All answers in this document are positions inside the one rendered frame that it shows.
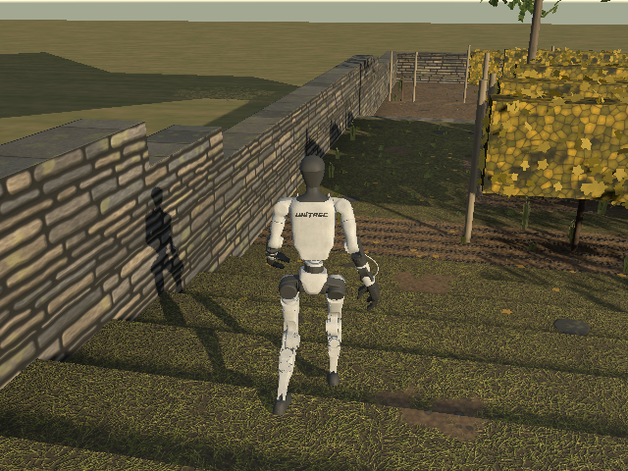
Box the left robot hand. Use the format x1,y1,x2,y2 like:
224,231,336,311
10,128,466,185
266,251,290,269

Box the robot right forearm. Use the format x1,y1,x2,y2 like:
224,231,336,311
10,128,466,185
351,238,375,287

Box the left robot upper arm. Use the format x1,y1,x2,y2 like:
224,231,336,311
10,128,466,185
268,197,293,249

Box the robot left forearm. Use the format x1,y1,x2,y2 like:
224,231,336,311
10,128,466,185
265,234,279,260

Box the right robot upper arm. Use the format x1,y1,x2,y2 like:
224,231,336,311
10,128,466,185
333,197,359,254

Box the robot torso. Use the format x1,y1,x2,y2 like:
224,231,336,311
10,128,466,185
290,193,337,294

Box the right robot thigh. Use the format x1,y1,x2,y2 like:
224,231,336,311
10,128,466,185
326,275,345,336

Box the right robot hand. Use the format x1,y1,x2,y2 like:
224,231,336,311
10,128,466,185
357,281,380,311

